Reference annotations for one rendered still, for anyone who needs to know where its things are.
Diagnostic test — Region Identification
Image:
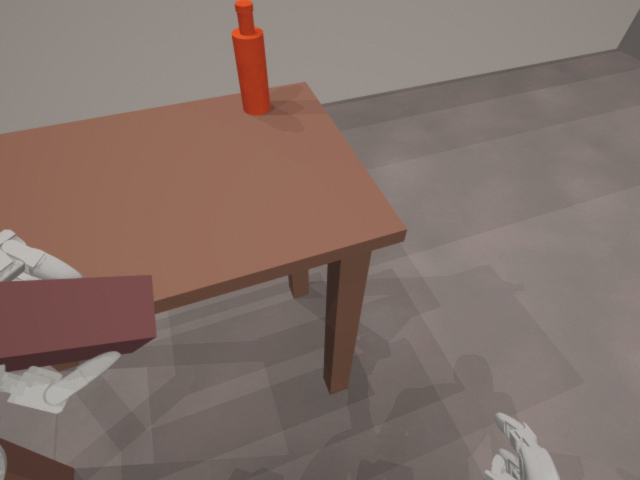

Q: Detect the sponge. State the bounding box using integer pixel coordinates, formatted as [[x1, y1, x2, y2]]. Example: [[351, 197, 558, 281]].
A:
[[0, 275, 157, 372]]

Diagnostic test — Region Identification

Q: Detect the table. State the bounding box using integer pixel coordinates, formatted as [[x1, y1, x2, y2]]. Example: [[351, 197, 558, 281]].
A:
[[0, 82, 407, 480]]

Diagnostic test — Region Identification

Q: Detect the left robot hand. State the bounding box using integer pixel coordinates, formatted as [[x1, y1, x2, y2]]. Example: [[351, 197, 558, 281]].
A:
[[0, 230, 121, 414]]

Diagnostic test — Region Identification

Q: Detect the right robot hand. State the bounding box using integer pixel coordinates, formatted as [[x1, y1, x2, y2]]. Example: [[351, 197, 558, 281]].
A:
[[485, 413, 560, 480]]

